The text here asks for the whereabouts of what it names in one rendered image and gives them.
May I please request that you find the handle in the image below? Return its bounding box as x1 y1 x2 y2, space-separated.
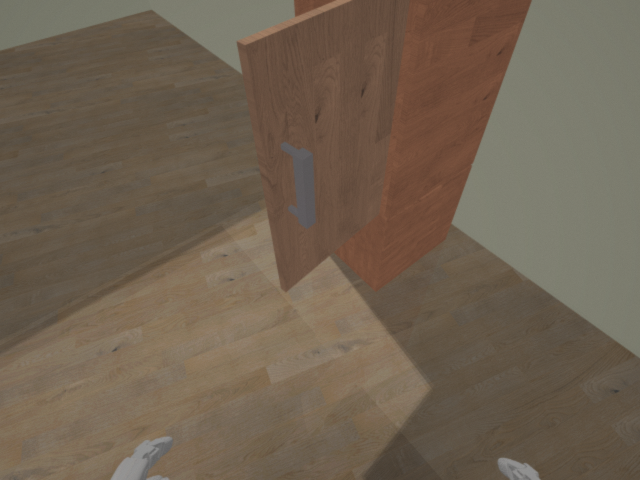
281 142 316 229

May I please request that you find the cupboard door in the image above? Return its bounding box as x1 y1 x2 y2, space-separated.
237 0 410 292

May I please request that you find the robot right hand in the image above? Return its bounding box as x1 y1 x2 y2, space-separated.
498 458 540 480

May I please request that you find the robot left hand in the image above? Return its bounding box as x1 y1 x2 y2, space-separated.
110 436 173 480

